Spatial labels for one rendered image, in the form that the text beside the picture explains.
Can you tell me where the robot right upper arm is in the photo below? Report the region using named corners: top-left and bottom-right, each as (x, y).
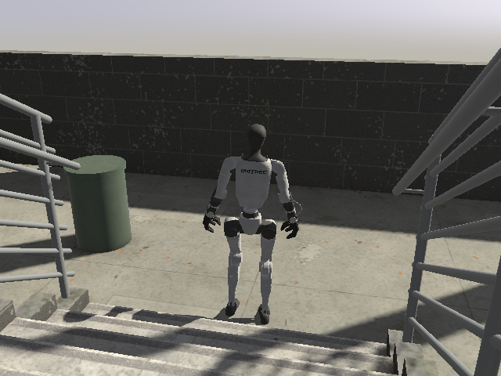
top-left (271, 159), bottom-right (291, 204)

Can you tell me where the left robot forearm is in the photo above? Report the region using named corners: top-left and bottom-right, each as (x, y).
top-left (205, 187), bottom-right (222, 218)

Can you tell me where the right robot forearm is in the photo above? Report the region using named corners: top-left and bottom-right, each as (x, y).
top-left (283, 191), bottom-right (297, 223)

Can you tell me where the robot left thigh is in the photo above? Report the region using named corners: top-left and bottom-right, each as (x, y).
top-left (224, 217), bottom-right (243, 266)

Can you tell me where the robot right foot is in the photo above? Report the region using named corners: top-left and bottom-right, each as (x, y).
top-left (258, 304), bottom-right (270, 324)

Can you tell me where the robot left upper arm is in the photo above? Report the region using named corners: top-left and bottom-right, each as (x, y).
top-left (214, 157), bottom-right (238, 199)

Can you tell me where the right robot hand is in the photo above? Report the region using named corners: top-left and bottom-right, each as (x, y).
top-left (281, 221), bottom-right (299, 239)

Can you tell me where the left robot hand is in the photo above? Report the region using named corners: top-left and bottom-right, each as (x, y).
top-left (203, 214), bottom-right (221, 233)

